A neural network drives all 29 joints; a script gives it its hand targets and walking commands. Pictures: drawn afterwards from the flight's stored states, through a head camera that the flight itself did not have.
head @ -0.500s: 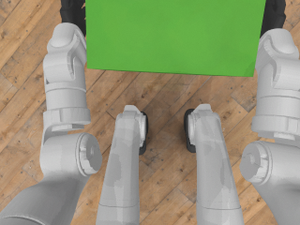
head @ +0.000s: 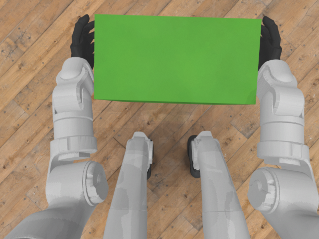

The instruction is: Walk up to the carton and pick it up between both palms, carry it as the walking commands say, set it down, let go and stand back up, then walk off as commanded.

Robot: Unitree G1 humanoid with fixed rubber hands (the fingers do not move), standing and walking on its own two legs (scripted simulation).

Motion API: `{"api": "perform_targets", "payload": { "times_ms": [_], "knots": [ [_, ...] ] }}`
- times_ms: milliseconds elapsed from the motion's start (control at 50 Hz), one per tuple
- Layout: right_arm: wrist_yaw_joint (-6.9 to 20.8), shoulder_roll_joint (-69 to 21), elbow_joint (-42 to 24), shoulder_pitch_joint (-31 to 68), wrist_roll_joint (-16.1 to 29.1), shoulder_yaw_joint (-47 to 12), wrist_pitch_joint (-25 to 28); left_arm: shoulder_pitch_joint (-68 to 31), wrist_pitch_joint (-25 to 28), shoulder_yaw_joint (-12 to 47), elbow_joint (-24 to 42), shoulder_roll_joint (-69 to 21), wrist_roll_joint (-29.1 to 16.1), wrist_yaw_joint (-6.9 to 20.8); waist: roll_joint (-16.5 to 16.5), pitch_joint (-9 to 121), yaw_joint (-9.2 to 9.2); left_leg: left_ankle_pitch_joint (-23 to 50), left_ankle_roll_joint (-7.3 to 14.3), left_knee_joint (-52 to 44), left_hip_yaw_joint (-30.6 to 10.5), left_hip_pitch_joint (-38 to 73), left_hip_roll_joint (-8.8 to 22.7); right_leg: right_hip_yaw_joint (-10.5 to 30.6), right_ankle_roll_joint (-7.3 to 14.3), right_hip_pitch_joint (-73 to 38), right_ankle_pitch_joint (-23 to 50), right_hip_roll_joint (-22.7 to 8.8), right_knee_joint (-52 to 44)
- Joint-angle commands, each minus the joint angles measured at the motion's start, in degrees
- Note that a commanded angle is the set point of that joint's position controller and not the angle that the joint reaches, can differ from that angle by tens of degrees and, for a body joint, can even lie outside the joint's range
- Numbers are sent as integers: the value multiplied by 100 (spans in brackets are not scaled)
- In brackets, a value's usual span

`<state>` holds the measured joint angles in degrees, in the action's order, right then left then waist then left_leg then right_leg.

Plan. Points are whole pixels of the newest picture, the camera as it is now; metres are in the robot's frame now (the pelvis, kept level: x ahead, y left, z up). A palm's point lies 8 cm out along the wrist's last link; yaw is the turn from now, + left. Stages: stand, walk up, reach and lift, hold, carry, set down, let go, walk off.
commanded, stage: reach and lift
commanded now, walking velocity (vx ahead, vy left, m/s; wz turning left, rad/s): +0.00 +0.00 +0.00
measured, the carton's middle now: (172, 72) +0.46 +0.01 -0.13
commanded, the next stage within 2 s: none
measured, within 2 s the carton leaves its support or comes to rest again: neither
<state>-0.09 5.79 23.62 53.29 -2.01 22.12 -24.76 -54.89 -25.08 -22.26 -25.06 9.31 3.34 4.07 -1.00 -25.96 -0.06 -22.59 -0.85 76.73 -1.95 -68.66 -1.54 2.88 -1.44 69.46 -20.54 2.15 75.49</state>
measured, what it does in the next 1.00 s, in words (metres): rises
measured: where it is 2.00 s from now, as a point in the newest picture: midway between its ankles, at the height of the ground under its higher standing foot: (170, 165)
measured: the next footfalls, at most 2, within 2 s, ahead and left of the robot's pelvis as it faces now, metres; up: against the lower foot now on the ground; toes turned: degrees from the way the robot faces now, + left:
none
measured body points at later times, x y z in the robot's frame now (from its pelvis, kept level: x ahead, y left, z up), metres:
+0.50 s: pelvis +0.11 +0.01 +0.09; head +0.22 +0.01 +0.53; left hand +0.48 +0.19 +0.05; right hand +0.46 -0.19 +0.05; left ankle +0.13 +0.12 -0.59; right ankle +0.15 -0.13 -0.59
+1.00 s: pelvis +0.14 +0.00 +0.14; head +0.18 +0.01 +0.58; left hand +0.46 +0.19 +0.12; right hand +0.45 -0.19 +0.12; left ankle +0.13 +0.12 -0.59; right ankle +0.15 -0.13 -0.59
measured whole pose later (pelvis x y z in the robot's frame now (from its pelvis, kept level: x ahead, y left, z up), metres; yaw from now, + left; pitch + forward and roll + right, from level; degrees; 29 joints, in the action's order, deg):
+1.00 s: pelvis +0.14 +0.00 +0.14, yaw -1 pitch +14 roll +0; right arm 5.3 -2.5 23.3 14.8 -9.8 18.9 -25.9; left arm -16.0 -25.6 -19.3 -24.1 -1.9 9.7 6.6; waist -0.4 9.8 -0.3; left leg -15.7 0.2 33.2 -1.9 -31.2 -0.7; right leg 4.1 -0.9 32.1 -13.9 1.1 32.4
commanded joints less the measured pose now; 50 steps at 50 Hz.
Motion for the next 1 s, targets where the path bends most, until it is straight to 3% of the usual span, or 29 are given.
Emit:
{"api": "perform_targets", "payload": {
  "times_ms": [0, 20, 60, 80, 140, 200, 220, 260, 280, 300, 320, 340, 380, 400, 440, 460, 540, 580, 620, 680, 720, 740, 760, 800, 840, 860, 880, 940, 980],
  "knots": [
    [1679, -5640, -725, 3899, 824, -3819, 158, -3873, 214, 4119, 780, -5493, -883, 1627, 295, 11737, -65, 324, 94, -1199, 357, 2560, -651, -235, 176, -3269, 411, 622, -1126],
    [1718, -5470, 225, 3365, 544, -3458, 71, -3465, 167, 3655, -25, -5449, -612, 1648, 204, 10107, -154, -264, 118, -1357, 296, 1785, -572, -265, 181, -2549, -195, 574, -1245],
    [1768, -5922, -371, 3557, 811, -3901, 148, -3141, 244, 3679, 17, -5751, -634, 1711, 115, 10468, 174, 331, 229, -1505, 296, 2336, -593, -195, 138, -3154, 232, 606, -1382],
    [1744, -5888, 47, 3102, 583, -3576, 152, -2973, 240, 3573, -180, -5753, -633, 1728, 126, 9858, -86, 357, 160, -1517, 307, 2208, -540, -237, 154, -2792, 321, 622, -1406],
    [1721, -6074, -121, 2955, 571, -3536, 245, -2683, 311, 3222, -326, -6040, -532, 1746, -96, 9113, 35, 671, 277, -1825, 303, 2004, -555, -178, 132, -3156, 735, 548, -1756],
    [1725, -5807, 1192, 1737, -274, -2330, 124, -1702, 190, 2377, -1412, -5807, 164, 1773, 12, 6733, -139, 85, 228, -2269, 317, 1193, -465, -111, 202, -2213, 212, 470, -2301],
    [1788, -5814, 1057, 1865, -174, -2415, 138, -1443, 163, 2287, -1348, -5713, 306, 1751, 197, 6758, 154, 79, 269, -2447, 203, 1526, -418, -152, 219, -2154, 120, 464, -2243],
    [1795, -5781, 1022, 1359, -268, -2276, 105, -1663, 205, 2618, -875, -5907, -10, 1706, 147, 6887, -259, 428, 144, -2640, 166, 2113, -366, -194, 231, -2286, 480, 501, -2495],
    [1843, -5872, 1237, 1081, -370, -2142, 42, -1268, 198, 2284, -978, -5629, 245, 1721, 50, 6701, -26, 667, 181, -2727, 162, 2178, -345, -142, 210, -2434, 587, 466, -2670],
    [1840, -5707, 1136, 877, -502, -2038, 73, -1131, 185, 2421, -899, -5899, 243, 1727, 290, 6643, -184, 629, 93, -2847, 131, 2349, -401, -90, 299, -2598, 658, 495, -2714],
    [1849, -5468, 1307, 632, -659, -1811, 46, -946, 172, 2083, -1030, -5479, 409, 1694, 304, 6193, -96, 728, 156, -2899, 155, 2362, -378, -105, 292, -2283, 639, 415, -2830],
    [1889, -5625, 1114, 675, -579, -1958, 53, -550, 146, 2164, -981, -5640, 448, 1725, 209, 6275, 0, 1022, 135, -2992, 80, 2686, -369, -111, 278, -2466, 884, 489, -2893],
    [1905, -5447, 1031, 186, -644, -2013, 3, -166, 124, 2142, -1141, -5739, 403, 1692, 194, 6146, -174, 1264, 130, -3176, 115, 2894, -411, -89, 287, -2693, 1134, 480, -3114],
    [1952, -5687, 812, 320, -455, -2388, 48, -74, 181, 2078, -931, -5553, 449, 1710, 124, 6320, 198, 1490, 204, -3083, 108, 2929, -426, 40, 268, -3026, 1379, 418, -3137],
    [1959, -5681, 237, 143, -123, -2869, 221, 204, 278, 2735, -617, -5973, 161, 1668, 257, 6706, 68, 2460, 154, -3219, 97, 3333, -456, -23, 250, -3375, 2413, 452, -3195],
    [1983, -5861, 86, 193, -35, -3126, 295, 107, 401, 2888, -293, -6043, 138, 1642, 144, 7033, 161, 2756, 201, -3166, -47, 3686, -427, -1, 217, -3219, 2527, 495, -3138],
    [1986, -5890, -323, -298, 149, -3518, 523, 289, 599, 3757, 578, -6220, -229, 1503, 237, 7637, -137, 3931, 30, -3354, -184, 4394, -400, -17, 191, -3597, 3364, 593, -3273],
    [1959, -5940, -654, -435, 431, -3982, 583, 561, 631, 4053, 743, -6032, -338, 1399, 176, 7851, 218, 4632, 55, -3333, -180, 4725, -401, 60, 121, -3672, 3828, 585, -3326],
    [1921, -5694, -1001, -651, 447, -4074, 609, 549, 619, 4407, 1147, -6227, -536, 1367, 392, 8120, -157, 4469, -43, -3483, -222, 4746, -429, 78, 140, -4141, 3891, 554, -3391],
    [1877, -5458, -449, -1147, 16, -3690, 451, 1249, 474, 4012, 679, -5794, -213, 1302, 251, 7207, -43, 3970, 31, -3836, -174, 4567, -401, 91, 152, -4196, 3529, 531, -3740],
    [1825, -5294, -169, -1738, -293, -3422, 339, 1458, 362, 3877, 541, -5845, -116, 1313, 191, 6578, -262, 3649, 21, -3992, -152, 4387, -392, 67, 182, -4154, 3221, 559, -3919],
    [1863, -5323, -534, -1379, 0, -3786, 346, 1672, 302, 3910, 388, -5919, -80, 1315, 361, 6778, 65, 3822, 78, -4085, -159, 4933, -415, 38, 148, -4200, 3185, 524, -3932],
    [1880, -5368, -425, -1084, -27, -3681, 266, 1321, 289, 3817, 379, -5833, -106, 1340, 84, 6416, 20, 3415, 171, -4109, -166, 4620, -377, 33, 130, -4142, 2914, 520, -4052],
    [1856, -5533, -705, -1001, 103, -3886, 239, 1102, 220, 4116, 624, -5983, -327, 1338, 145, 6635, -145, 3273, 114, -4313, -160, 4966, -416, -27, 147, -4674, 2941, 526, -4100],
    [1873, -5782, -514, -1072, 132, -3807, 68, 1207, 161, 3811, 625, -5720, -168, 1376, -68, 6358, 79, 2993, 226, -4417, -80, 4960, -464, 9, 96, -4823, 2864, 510, -4296],
    [1889, -5632, -205, -1056, -18, -3461, 48, 998, 132, 3545, 456, -5640, -40, 1386, 88, 5671, 45, 2451, 215, -4502, -21, 4595, -471, 44, 160, -4736, 2379, 483, -4406],
    [1854, -5755, -439, -821, 92, -3667, 17, 1101, 92, 3718, 304, -5880, -132, 1409, -171, 5931, -53, 2565, 280, -4548, -136, 5026, -430, 31, 114, -4903, 2478, 466, -4452],
    [1831, -5811, -367, -873, 133, -3724, -73, 630, 30, 3700, 485, -5794, -147, 1459, 175, 5727, 27, 2461, 270, -4677, -31, 5008, -435, 83, 114, -5367, 2473, 371, -4618],
    [1834, -5889, -158, -786, -26, -3393, -171, 715, -23, 3454, 390, -5597, -10, 1487, 36, 5474, 60, 2394, 315, -4832, -62, 5223, -429, -5, 105, -5227, 2293, 435, -4731]
  ]
}}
